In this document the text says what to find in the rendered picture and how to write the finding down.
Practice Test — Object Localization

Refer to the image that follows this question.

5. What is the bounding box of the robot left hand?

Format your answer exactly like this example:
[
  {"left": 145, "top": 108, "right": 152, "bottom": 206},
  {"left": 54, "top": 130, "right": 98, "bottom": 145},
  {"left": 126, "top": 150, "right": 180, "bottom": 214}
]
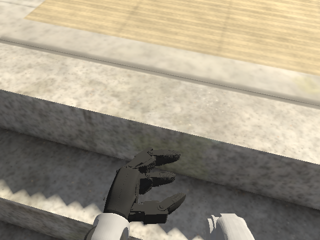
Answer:
[{"left": 103, "top": 147, "right": 186, "bottom": 225}]

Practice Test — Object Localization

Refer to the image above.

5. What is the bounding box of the robot right thigh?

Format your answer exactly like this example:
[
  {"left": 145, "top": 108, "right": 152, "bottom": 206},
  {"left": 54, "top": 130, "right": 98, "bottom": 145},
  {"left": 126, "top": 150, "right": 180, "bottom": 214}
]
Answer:
[{"left": 205, "top": 213, "right": 255, "bottom": 240}]

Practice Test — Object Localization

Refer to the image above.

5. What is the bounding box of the robot left forearm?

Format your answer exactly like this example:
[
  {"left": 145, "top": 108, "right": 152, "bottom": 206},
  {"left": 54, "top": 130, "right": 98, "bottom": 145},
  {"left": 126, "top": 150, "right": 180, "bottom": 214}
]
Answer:
[{"left": 84, "top": 213, "right": 130, "bottom": 240}]

